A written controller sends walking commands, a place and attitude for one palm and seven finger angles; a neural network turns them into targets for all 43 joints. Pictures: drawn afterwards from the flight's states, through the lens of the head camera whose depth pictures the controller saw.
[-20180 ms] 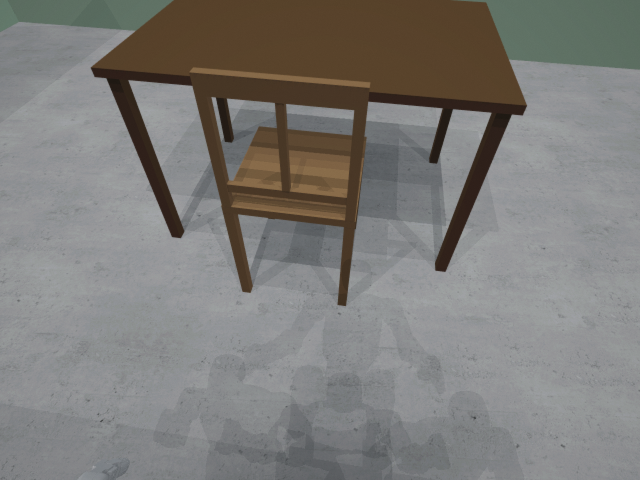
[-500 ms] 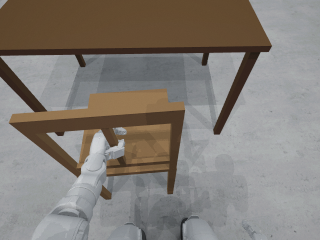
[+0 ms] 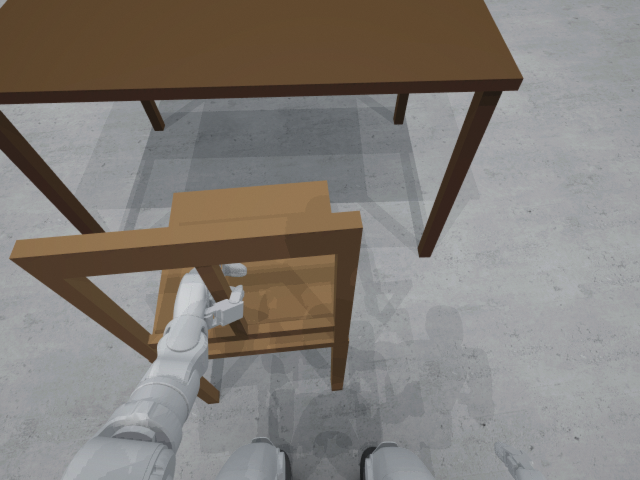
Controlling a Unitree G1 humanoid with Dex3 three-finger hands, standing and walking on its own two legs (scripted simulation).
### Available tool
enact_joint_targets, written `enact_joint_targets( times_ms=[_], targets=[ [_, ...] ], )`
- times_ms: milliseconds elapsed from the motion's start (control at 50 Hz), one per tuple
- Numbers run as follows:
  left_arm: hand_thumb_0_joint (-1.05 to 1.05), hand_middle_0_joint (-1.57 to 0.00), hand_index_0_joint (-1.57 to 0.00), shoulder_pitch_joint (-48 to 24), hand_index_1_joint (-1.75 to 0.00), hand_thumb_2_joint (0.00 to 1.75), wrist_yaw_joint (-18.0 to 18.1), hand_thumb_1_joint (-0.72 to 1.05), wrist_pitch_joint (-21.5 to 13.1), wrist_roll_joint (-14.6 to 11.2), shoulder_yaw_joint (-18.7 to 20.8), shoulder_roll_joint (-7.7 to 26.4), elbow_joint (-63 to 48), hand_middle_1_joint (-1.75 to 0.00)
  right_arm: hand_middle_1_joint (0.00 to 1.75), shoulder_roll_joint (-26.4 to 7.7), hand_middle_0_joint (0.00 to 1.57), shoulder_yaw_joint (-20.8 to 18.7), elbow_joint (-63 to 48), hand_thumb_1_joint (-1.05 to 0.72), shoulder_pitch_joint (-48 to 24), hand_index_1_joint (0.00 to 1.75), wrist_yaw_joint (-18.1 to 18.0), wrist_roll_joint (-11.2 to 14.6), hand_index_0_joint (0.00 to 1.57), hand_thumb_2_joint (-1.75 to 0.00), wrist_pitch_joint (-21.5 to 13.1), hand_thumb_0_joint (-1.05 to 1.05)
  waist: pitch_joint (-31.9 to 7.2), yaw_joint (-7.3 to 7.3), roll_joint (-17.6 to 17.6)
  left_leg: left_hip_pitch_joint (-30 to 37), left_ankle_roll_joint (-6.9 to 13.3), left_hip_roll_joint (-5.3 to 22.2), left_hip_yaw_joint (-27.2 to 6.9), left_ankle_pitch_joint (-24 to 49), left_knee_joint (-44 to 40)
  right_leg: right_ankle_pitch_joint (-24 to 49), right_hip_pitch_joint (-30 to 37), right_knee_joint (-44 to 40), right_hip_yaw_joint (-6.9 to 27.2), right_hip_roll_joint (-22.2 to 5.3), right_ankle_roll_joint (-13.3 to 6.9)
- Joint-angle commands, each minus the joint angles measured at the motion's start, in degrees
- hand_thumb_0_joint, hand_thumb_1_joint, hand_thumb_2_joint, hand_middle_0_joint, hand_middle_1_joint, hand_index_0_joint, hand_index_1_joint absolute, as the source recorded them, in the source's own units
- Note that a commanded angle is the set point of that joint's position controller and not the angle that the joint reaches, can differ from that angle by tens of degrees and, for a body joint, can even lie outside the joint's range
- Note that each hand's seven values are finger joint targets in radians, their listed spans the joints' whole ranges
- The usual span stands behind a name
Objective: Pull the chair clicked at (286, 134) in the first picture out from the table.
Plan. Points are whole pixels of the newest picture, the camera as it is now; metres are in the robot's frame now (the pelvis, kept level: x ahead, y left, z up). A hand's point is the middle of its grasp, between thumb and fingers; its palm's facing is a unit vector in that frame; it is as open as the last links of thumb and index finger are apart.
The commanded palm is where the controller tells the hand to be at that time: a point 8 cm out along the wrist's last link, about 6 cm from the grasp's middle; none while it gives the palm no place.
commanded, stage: step backward, pulling the chair out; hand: left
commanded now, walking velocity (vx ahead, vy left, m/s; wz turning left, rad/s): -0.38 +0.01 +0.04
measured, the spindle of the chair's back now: (226, 300) +0.37 +0.15 -0.09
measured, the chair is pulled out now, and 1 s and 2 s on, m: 0.24 0.41 0.64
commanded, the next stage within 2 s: stop walking, hand still on the chair in 1.28 s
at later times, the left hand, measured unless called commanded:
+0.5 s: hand (225, 352) +0.28 +0.14 -0.06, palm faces +0.00 -0.98 -0.18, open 5.4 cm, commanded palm +0.27 +0.19 -0.05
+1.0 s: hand (217, 432) +0.18 +0.13 -0.06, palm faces +0.01 -0.98 -0.19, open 5.4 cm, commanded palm +0.16 +0.18 -0.06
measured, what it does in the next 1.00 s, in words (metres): walks backwards: left foot, then right foot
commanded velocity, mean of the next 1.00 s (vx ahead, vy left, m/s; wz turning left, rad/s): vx -0.38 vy -0.04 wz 0.08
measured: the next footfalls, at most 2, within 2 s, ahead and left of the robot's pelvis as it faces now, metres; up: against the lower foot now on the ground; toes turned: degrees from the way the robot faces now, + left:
left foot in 0.08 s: +0.07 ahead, +0.15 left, +0.00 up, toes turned +3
right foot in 0.24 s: +0.05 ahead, -0.12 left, +0.00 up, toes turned -3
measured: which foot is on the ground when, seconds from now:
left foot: up 0.00-0.06, down 0.08-0.40, up 0.42-0.54, down 0.56-0.88, up 0.90-1.00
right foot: down 0.00-0.14, up 0.16-0.22, down 0.24-0.58, up 0.60-0.76, down 0.78-1.00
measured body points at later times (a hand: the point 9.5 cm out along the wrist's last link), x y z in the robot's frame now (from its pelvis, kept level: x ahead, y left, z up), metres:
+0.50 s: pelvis -0.07 +0.01 +0.00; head +0.00 +0.00 +0.45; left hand +0.27 +0.19 -0.04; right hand +0.02 -0.25 -0.13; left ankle -0.04 +0.14 -0.70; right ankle +0.01 -0.12 -0.72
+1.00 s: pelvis -0.17 +0.00 +0.01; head -0.10 -0.01 +0.45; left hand +0.18 +0.18 -0.04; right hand -0.08 -0.26 -0.12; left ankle -0.15 +0.14 -0.70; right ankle -0.13 -0.12 -0.72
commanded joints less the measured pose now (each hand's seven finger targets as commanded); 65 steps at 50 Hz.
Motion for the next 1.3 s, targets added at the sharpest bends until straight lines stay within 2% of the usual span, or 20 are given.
enact_joint_targets(
  times_ms=[0, 60, 140, 200, 280, 400, 480, 520, 560, 600, 700, 780, 820, 860, 900, 1000, 1060, 1120, 1180, 1280],
  targets=[
    [0.0, -0.5, -0.5, -15.1, -1.45, 0.9, 0.4, 0.9, -1.3, 2.8, 0.4, 11.6, -9.9, -1.45, 0.3, -7.6, 0.2, -1.9, -4.2, -0.9, 2.6, 0.3, -1.4, 0.2, 0.2, -0.9, -1.7, 0.0, -25.6, 0.94, -11.0, 8.8, -0.3, 0.8, -6.6, -0.5, -1.3, 23.4, 14.6, -10.7, 11.0, -16.6, -5.6],
    [0.0, -0.5, -0.5, -15.6, -1.45, 0.9, 0.0, 0.9, -0.9, 2.6, -1.7, 8.9, -11.3, -1.45, 0.3, -9.1, 0.2, -2.5, -4.7, -0.9, 3.6, 0.3, -1.9, 0.0, 0.2, -0.9, -1.3, 0.0, -23.9, 0.63, -6.2, 12.5, 1.7, 5.3, -7.8, 17.9, -15.4, 17.6, 13.2, -6.8, 5.3, -8.3, -0.5],
    [0.0, -0.5, -0.5, -18.2, -1.45, 0.9, -0.8, 0.9, -1.6, 2.6, -4.4, 4.8, -14.9, -1.45, 0.3, -8.0, 0.2, -2.3, -8.1, -0.9, 0.9, 0.3, -0.9, -0.8, 0.2, -0.9, 0.1, 0.0, -22.1, 2.25, 14.6, 6.7, 7.7, 15.8, -13.7, 22.9, -20.6, -7.3, 11.8, 8.9, 0.0, -1.8, 0.2],
    [0.0, -0.5, -0.5, -17.0, -1.45, 0.9, -0.9, 0.9, -1.9, 2.6, -3.3, 5.7, -13.4, -1.45, 0.3, -8.7, 0.2, -3.3, -6.4, -0.9, 4.1, 0.3, -0.1, -0.7, 0.2, -0.9, -0.6, 0.0, -24.6, 1.51, 5.1, 16.2, 6.9, 15.2, -12.8, 39.7, -12.1, 3.2, 11.3, 0.8, 0.8, -1.7, -0.3],
    [0.0, -0.5, -0.5, -16.2, -1.45, 0.9, -1.0, 0.9, -3.3, 3.5, -1.3, 8.9, -13.9, -1.45, 0.3, -8.7, 0.2, -3.9, -5.9, -0.9, 4.2, 0.3, 0.1, -0.8, 0.2, -0.9, -0.5, 0.0, -27.7, 0.53, 6.5, 14.9, 3.9, 12.2, -8.6, 34.4, -10.5, 16.6, 15.8, -2.6, 2.3, -3.2, -0.5],
    [0.0, -0.5, -0.5, -11.0, -1.45, 0.9, 0.1, 0.9, -2.7, 2.6, 1.2, 13.8, -12.4, -1.45, 0.3, -7.2, 0.2, -2.9, -6.5, -0.9, 1.0, 0.3, -0.9, -0.1, 0.2, -0.9, -0.1, 0.0, -23.9, 2.34, -7.9, 8.7, -0.6, -1.2, -4.5, -7.0, 9.2, -0.3, 7.1, -20.0, 17.4, -18.8, -7.9],
    [0.0, -0.5, -0.5, -12.1, -1.45, 0.9, -0.1, 0.9, -0.4, 2.9, 1.1, 11.0, -11.5, -1.45, 0.3, -7.0, 0.2, -1.0, -5.1, -0.9, 1.5, 0.3, -0.9, -0.3, 0.2, -0.9, -0.8, 0.0, -24.0, 1.49, -11.9, 8.2, -0.3, -0.8, -7.0, -3.9, 0.6, 15.7, 14.5, -13.8, 8.3, -15.5, -6.0],
    [0.0, -0.5, -0.5, -12.4, -1.45, 0.9, -0.2, 0.9, 0.1, 2.6, -0.3, 9.8, -11.1, -1.45, 0.3, -8.1, 0.2, -1.1, -4.1, -0.9, 3.4, 0.3, -1.6, -0.1, 0.2, -0.9, -1.1, 0.0, -22.2, 0.51, -8.7, 13.2, 0.4, 1.5, -6.0, 7.8, -15.9, 14.4, 13.0, -9.6, 4.5, -11.3, -2.6],
    [0.0, -0.5, -0.5, -14.6, -1.45, 0.9, -0.9, 0.9, -0.4, 2.6, -2.7, 6.9, -13.2, -1.45, 0.3, -10.1, 0.2, -2.6, -5.8, -0.9, 2.8, 0.3, -1.5, -0.3, 0.2, -0.9, -0.6, 0.0, -21.7, 1.64, 3.8, 11.9, 5.6, 12.5, -14.5, 28.0, -19.6, 7.4, 11.8, 0.5, 0.3, -2.1, 1.4],
    [0.0, -0.5, -0.5, -19.7, -1.45, 0.9, -1.6, 0.9, -1.1, 2.5, -4.0, 5.4, -18.7, -1.45, 0.3, -8.0, 0.2, -2.3, -7.5, -0.9, 0.1, 0.3, -0.6, -1.7, 0.2, -0.9, 0.1, 0.0, -22.2, 1.64, 16.5, 9.3, 9.3, 17.5, -18.9, 25.9, -23.0, -11.3, 10.1, 12.1, 0.4, -1.1, 0.6],
    [0.0, -0.5, -0.5, -18.4, -1.45, 0.9, -1.4, 0.9, -2.1, 3.6, -3.5, 5.2, -12.1, -1.45, 0.3, -8.8, 0.2, -3.7, -3.3, -0.9, 5.6, 0.3, 1.4, -1.6, 0.2, -0.9, -1.4, 0.0, -24.4, 0.15, 8.2, 30.9, 7.8, 17.3, -16.7, 63.8, -9.4, -3.9, 5.4, -3.0, 0.8, -0.7, -0.6],
    [0.0, -0.5, -0.5, -16.5, -1.45, 0.9, -1.7, 0.9, -3.5, 4.6, -1.2, 8.2, -11.4, -1.45, 0.3, -8.5, 0.2, -3.7, -3.6, -0.9, 4.0, 0.3, 1.8, -1.6, 0.2, -0.9, -1.0, 0.0, -24.8, 0.6, 12.0, 22.8, 5.4, 14.1, -12.8, 49.6, -8.8, 9.6, 12.8, -8.9, 1.8, -2.2, -1.0],
    [0.0, -0.5, -0.5, -13.1, -1.45, 0.9, -1.2, 0.9, -3.6, 3.9, 1.8, 12.3, -11.1, -1.45, 0.3, -8.7, 0.2, -4.1, -3.9, -0.9, 5.0, 0.3, 1.3, -0.7, 0.2, -0.9, -0.5, 0.0, -30.2, -0.12, 4.7, 19.4, 2.5, 10.2, -7.8, 43.1, -7.4, 27.7, 21.0, -8.7, 3.1, -4.5, -1.2],
    [0.0, -0.5, -0.5, -12.7, -1.45, 0.9, -1.1, 0.9, -3.7, 3.0, 2.8, 14.6, -12.7, -1.45, 0.3, -7.2, 0.2, -3.7, -6.3, -0.9, 1.9, 0.3, 0.3, 0.2, 0.2, -0.9, -0.4, 0.0, -29.8, 0.29, -5.9, 10.5, -0.5, 3.0, -3.6, 10.1, 0.1, 34.9, 22.8, -10.5, 10.2, -13.5, -4.5],
    [0.0, -0.5, -0.5, -8.6, -1.45, 0.9, -0.8, 0.9, -1.8, 2.3, 2.9, 14.9, -10.3, -1.45, 0.3, -7.7, 0.2, -3.0, -6.9, -0.9, -0.8, 0.3, -0.4, 0.2, 0.2, -0.9, -0.3, 0.0, -25.5, 2.41, -5.7, 5.0, -1.0, -0.8, -7.5, -6.0, 9.7, 28.0, 17.8, -13.9, 14.0, -19.9, -9.5],
    [0.0, -0.5, -0.5, -9.5, -1.45, 0.9, -0.6, 0.9, 1.1, 2.1, 2.1, 12.6, -11.5, -1.45, 0.3, -8.3, 0.2, -1.3, -5.3, -0.9, 0.8, 0.3, -1.5, -0.1, 0.2, -0.9, -0.6, 0.0, -24.3, 1.35, -9.1, 8.3, -0.7, 1.0, -8.0, 2.5, -7.8, 36.3, 22.5, -8.2, 5.4, -14.6, -5.6],
    [0.0, -0.5, -0.5, -13.0, -1.45, 0.9, -1.2, 0.9, 0.8, 1.6, -2.2, 8.0, -15.7, -1.45, 0.3, -10.3, 0.2, -2.7, -7.0, -0.9, 1.9, 0.3, -1.5, -0.2, 0.2, -0.9, 0.3, 0.0, -24.7, 1.2, 0.0, 15.8, 3.8, 9.9, -12.5, 33.9, -18.3, 17.5, 16.6, -3.8, 0.7, -3.8, 0.9],
    [0.0, -0.5, -0.5, -16.7, -1.45, 0.9, -1.5, 0.9, 0.6, 2.2, -3.6, 5.8, -19.3, -1.45, 0.3, -8.0, 0.2, -2.3, -7.8, -0.9, 0.4, 0.3, 0.0, -1.9, 0.2, -0.9, 0.9, 0.0, -23.4, 1.36, 17.8, 15.2, 8.5, 16.0, -17.9, 40.4, -20.5, -12.3, 9.9, 9.1, 0.1, -0.9, 0.3],
    [0.0, -0.5, -0.5, -15.8, -1.45, 0.9, -1.2, 0.9, 0.1, 2.0, -3.6, 4.6, -15.0, -1.45, 0.3, -8.7, 0.2, -3.3, -6.1, -0.9, 4.1, 0.3, 1.2, -1.4, 0.2, -0.9, 0.0, 0.0, -23.7, 1.2, 11.3, 25.1, 8.7, 15.7, -16.9, 52.3, -12.4, -8.5, 7.6, -1.2, 0.6, -0.4, -0.4],
    [0.0, -0.5, -0.5, -17.2, -1.45, 0.9, -1.7, 0.9, -0.5, 3.1, -2.3, 9.3, -11.8, -1.45, 0.3, -8.5, 0.2, -2.7, -6.3, -0.9, 3.0, 0.3, 0.6, -0.2, 0.2, -0.9, -0.4, 0.0, -22.6, 0.71, 5.4, 12.8, 2.0, 7.2, -7.6, 24.6, -11.0, 14.0, 17.4, -10.7, 3.3, -5.5, -1.0]
  ],
)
